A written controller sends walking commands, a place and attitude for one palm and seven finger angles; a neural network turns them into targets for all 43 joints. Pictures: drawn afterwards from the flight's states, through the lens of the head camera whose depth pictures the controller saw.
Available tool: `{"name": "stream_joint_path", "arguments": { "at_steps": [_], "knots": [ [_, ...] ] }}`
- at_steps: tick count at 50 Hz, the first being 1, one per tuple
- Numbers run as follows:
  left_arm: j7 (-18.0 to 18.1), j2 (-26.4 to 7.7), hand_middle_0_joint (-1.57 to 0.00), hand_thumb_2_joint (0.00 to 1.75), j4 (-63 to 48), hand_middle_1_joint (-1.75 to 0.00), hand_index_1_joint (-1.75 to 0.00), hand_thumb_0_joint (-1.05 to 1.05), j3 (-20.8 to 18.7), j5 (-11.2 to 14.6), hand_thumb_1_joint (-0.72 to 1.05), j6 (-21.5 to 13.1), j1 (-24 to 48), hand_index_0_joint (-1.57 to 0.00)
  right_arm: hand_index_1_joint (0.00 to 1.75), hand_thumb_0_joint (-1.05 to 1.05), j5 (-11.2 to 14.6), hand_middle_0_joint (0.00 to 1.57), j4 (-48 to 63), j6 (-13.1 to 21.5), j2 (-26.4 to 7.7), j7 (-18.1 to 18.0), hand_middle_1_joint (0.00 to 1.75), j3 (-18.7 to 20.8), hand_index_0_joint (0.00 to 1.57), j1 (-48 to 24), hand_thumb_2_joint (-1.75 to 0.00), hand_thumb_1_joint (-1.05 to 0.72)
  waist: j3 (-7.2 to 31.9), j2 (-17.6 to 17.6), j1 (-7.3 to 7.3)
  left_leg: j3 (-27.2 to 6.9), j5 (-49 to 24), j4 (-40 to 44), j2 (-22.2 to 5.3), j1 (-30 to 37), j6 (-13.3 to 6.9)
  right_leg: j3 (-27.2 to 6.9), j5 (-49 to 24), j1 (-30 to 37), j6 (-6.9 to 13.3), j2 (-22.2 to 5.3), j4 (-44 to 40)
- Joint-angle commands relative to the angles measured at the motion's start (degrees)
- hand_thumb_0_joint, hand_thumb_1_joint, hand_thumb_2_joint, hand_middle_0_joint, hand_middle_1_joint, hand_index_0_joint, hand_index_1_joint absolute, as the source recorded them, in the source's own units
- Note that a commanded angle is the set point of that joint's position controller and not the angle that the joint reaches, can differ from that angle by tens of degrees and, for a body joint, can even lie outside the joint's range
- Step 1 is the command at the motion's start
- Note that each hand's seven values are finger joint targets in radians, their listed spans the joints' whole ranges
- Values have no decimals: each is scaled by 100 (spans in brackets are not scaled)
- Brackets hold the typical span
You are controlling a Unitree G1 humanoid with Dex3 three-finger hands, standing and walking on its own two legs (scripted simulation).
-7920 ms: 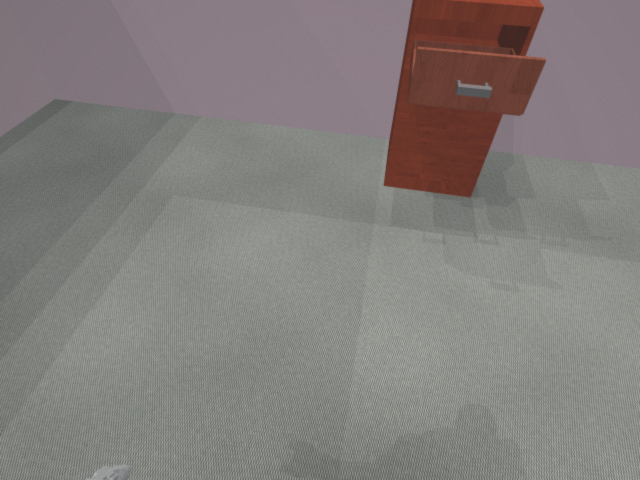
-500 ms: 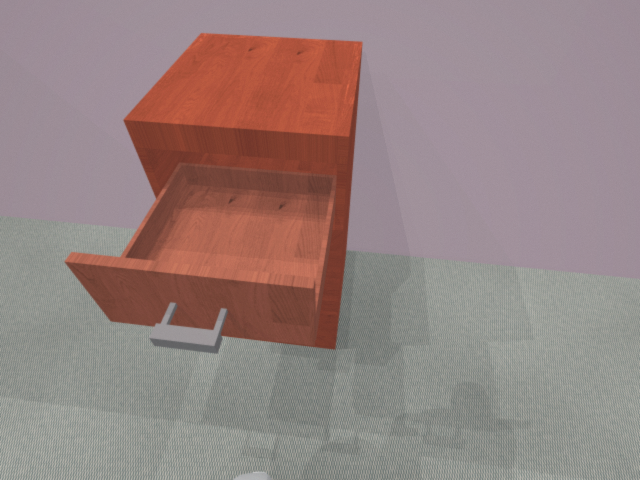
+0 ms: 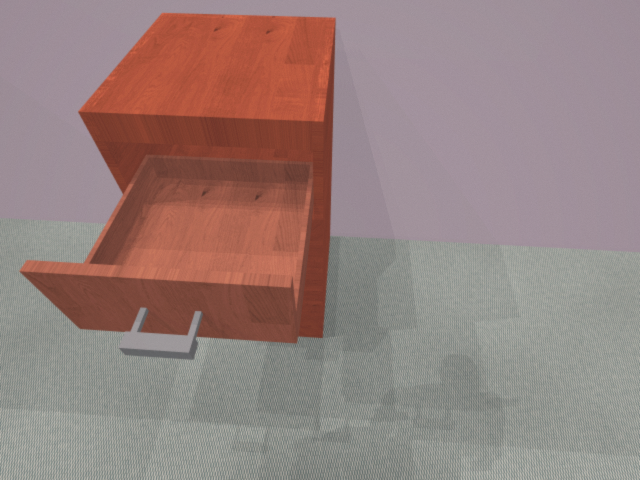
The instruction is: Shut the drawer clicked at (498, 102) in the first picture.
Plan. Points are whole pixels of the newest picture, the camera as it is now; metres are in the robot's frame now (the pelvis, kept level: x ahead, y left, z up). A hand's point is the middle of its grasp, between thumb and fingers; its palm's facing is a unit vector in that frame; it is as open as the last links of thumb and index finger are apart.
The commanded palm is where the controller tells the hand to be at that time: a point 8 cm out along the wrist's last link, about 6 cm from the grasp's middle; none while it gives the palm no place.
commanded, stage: come to a stop and stand still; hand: left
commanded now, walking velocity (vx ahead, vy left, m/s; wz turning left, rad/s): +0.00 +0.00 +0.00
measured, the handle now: (164, 330) +0.32 +0.27 -0.07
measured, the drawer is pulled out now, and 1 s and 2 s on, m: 0.30 0.30 0.30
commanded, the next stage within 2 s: look again from close up in 0.60 s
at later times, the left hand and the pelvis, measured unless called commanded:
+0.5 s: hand out of the picture -0.01 +0.12 -0.17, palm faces +0.09 -0.98 -0.20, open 7.2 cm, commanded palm none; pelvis -0.03 -0.06 +0.01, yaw +1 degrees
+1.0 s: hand out of the picture -0.05 +0.14 -0.17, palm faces +0.06 -0.98 -0.19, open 7.4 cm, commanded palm none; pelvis -0.05 -0.02 +0.00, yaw +1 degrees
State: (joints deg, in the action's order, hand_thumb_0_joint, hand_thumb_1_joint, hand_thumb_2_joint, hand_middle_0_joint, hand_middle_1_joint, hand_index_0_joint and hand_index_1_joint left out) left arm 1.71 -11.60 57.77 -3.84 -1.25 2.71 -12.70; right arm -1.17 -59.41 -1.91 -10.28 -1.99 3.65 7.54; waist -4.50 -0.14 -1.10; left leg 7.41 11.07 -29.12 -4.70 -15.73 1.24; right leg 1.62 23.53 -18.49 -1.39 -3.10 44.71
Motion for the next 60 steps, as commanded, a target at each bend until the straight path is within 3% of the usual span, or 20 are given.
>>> {"name": "stream_joint_path", "arguments": {
  "at_steps": [1,2,3,8,12,15,17,19,20,28,34,35,36,37,38,40,43,44,47,60],
  "knots": [
    [31,-590,-20,90,4,-30,-30,0,-20,-90,90,-192,-951,-20,30,0,76,20,301,14,-403,50,30,120,20,330,-90,-90,415,-680,-13,-357,941,-553,-174,-540,-162,-949,-1274,831,201,-729,-2717],
    [32,-994,-20,90,-134,-30,-30,0,-29,-83,90,-217,-584,-20,30,0,85,20,457,-37,-124,95,30,34,20,259,-90,-90,106,-1761,50,-297,1903,-1228,237,-756,2,-1813,-1441,158,623,-1553,-3158],
    [31,-1010,-20,90,-235,-30,-30,0,-3,-54,90,-213,-393,-20,30,0,72,20,481,-89,-266,108,30,45,20,160,-90,-90,155,-1325,-17,-651,2027,-1727,167,-401,-52,-1727,-844,-402,1006,-1691,-3327],
    [27,-608,-20,90,-211,-30,-30,0,47,-8,90,-249,148,-20,30,0,47,20,53,-52,-264,117,30,14,20,695,-90,-90,-104,-944,231,-707,1207,-2151,188,-367,-108,-983,-787,-277,955,-945,-3144],
    [46,-577,-20,90,-26,-30,-30,0,38,18,90,-287,-252,-20,30,0,60,20,-39,42,-164,64,30,-76,20,764,-90,-90,165,-622,35,-642,1245,-818,182,-142,-59,-1110,-1400,547,1061,-966,-2951],
    [62,-448,-20,90,144,-30,-30,0,69,99,90,-302,-261,-20,30,0,71,20,-321,152,-80,6,30,-148,20,1227,-90,-90,438,-195,149,-820,126,824,153,772,-104,-959,-1556,628,743,-728,-2584],
    [33,-198,-20,90,220,-30,-30,0,155,160,90,-325,-391,-20,30,0,36,20,-376,257,-290,-44,30,-188,20,1170,-90,-90,559,443,-5,-1338,-836,945,-364,767,-321,-559,-1894,807,382,-241,-2389],
    [34,-215,-20,90,292,-30,-30,0,155,136,90,-338,-364,-20,30,0,45,20,-429,250,-307,-75,30,-194,20,1159,-90,-90,555,179,-18,-1138,-604,805,-288,563,-279,-566,-2070,1104,257,-234,-2512],
    [41,-270,-20,90,360,-30,-30,0,149,137,90,-324,-295,-20,30,0,55,20,-490,248,-217,-72,30,-210,20,1177,-90,-90,598,528,18,-1059,-564,889,-234,540,-237,-492,-2153,1260,283,-306,-2475],
    [42,-204,-20,90,562,-30,-30,0,199,107,90,-296,-442,-20,30,0,31,20,-596,134,-44,-58,30,-255,20,1519,-90,-90,-386,-105,93,-874,501,1086,1,299,-187,-744,-463,623,288,-310,-3160],
    [53,-131,-20,90,578,-30,-30,0,193,93,90,-312,-613,-20,30,0,30,20,-597,130,-10,-46,30,-255,20,1726,-90,-90,-285,-228,143,-804,602,1023,51,415,-211,-780,-88,439,265,-297,-3288],
    [292,-344,-20,90,610,-30,-30,0,187,-7,90,-536,-1064,-20,30,0,27,20,-284,302,-373,25,30,-207,20,1207,-90,-90,-385,-499,-45,-279,886,-112,116,-322,9,-945,-3702,986,-438,-565,-2917],
    [264,-598,-20,90,391,-30,-30,0,104,4,90,-571,-1052,-20,30,0,67,20,-41,229,-39,0,30,-217,20,1647,-90,-90,501,-381,225,-723,1418,-662,239,-118,-88,-1380,-3298,1275,-143,-1061,-2869],
    [217,-433,-20,90,362,-30,-30,0,151,0,90,-588,-928,-20,30,0,64,20,-46,234,-12,16,30,-215,20,1546,-90,-90,572,268,202,-771,1357,-766,176,17,-131,-1291,-2203,962,389,-1077,-2914],
    [178,-422,-20,90,339,-30,-30,0,164,-2,90,-581,-798,-20,30,0,75,20,-66,245,103,48,30,-249,20,1640,-90,-90,766,329,310,-703,1072,-545,144,261,-144,-1168,-1072,688,822,-975,-2980],
    [132,-344,-20,90,243,-30,-30,0,157,15,90,-522,-595,-20,30,0,22,20,-79,260,137,80,30,-290,20,1977,-90,-90,547,65,402,-654,581,22,253,605,-193,-808,18,107,767,-672,-2814],
    [81,-60,-20,90,258,-30,-30,0,225,42,90,-451,-605,-20,30,0,-11,20,-41,274,-38,60,30,-293,20,2037,-90,-90,-174,-64,310,-987,908,533,10,-55,-338,-680,478,-183,572,-352,-2696],
    [67,-64,-20,90,274,-30,-30,0,231,36,90,-419,-643,-20,30,0,-23,20,-44,316,-44,62,30,-306,20,1942,-90,-90,-281,450,244,-1137,918,830,-43,-213,-353,-573,199,-94,539,-267,-2443],
    [25,56,-20,90,360,-30,-30,0,304,49,90,-418,-888,-20,30,0,-1,20,31,376,-154,31,30,-356,20,1747,-90,-90,-542,379,55,-1448,1372,1398,-193,-922,-432,-365,-648,555,446,-84,-2083],
    [16,96,-20,90,396,-30,-30,0,360,63,90,-422,-968,-20,30,0,24,20,-188,434,-229,22,30,-404,20,1750,-90,-90,-234,24,52,-1402,1016,1496,-104,-499,-447,-354,-1190,805,366,-187,-2010]
  ]
}}
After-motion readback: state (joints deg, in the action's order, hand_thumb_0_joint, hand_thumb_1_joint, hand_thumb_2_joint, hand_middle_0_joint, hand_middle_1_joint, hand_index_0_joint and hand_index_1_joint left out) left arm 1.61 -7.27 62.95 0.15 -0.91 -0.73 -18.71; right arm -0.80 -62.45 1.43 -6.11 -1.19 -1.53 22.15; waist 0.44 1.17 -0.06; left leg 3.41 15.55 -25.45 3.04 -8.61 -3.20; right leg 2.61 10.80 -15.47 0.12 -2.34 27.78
